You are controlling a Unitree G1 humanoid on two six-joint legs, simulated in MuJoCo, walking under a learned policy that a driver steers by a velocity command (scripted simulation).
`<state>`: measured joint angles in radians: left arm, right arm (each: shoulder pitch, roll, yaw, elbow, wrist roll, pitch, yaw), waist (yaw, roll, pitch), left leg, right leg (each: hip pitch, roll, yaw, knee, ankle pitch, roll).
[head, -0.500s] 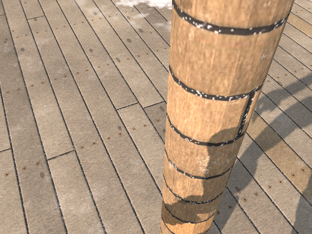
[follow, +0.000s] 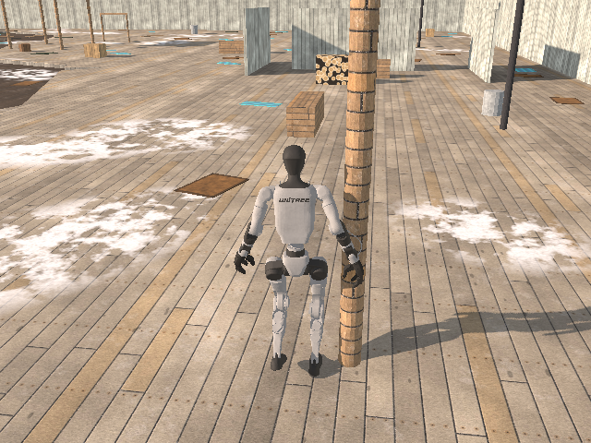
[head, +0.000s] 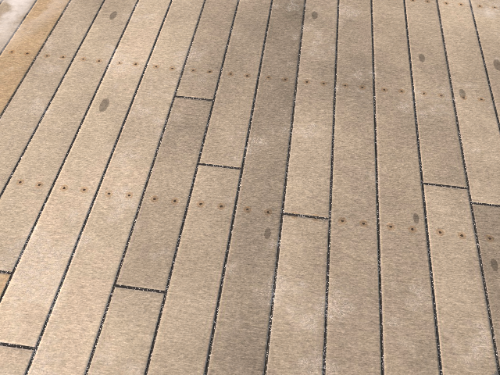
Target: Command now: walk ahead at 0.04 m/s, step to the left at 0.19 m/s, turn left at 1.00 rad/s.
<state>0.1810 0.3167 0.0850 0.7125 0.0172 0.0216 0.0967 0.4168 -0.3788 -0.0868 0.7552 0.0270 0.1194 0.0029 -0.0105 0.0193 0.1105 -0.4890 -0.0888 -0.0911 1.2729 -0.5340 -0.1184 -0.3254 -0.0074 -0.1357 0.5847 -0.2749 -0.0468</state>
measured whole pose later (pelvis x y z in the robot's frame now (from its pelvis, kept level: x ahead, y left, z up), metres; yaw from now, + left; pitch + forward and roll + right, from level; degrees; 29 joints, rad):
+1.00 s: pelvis +0.27 +0.22 +0.01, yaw +28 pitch +1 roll -2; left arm 0.06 0.24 0.03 0.89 0.01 -0.07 -0.04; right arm 0.28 -0.28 -0.05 0.85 0.02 0.00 -0.04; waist -0.01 0.03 0.08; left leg -0.30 -0.04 -0.13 1.06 -0.57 -0.04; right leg -0.36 0.04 -0.08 0.43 -0.09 -0.05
